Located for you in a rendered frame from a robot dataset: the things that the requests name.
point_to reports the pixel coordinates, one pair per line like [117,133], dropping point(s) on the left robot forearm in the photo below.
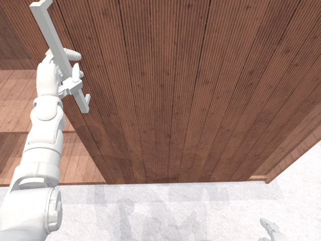
[39,166]

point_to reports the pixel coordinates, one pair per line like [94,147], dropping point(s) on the left robot upper arm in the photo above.
[31,214]

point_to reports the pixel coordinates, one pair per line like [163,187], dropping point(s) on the handle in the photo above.
[39,10]

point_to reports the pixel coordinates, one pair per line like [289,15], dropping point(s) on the right robot hand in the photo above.
[273,230]

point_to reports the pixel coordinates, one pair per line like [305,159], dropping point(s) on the left robot hand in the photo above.
[49,76]

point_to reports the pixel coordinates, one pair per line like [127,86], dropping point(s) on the wardrobe door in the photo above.
[183,91]
[300,133]

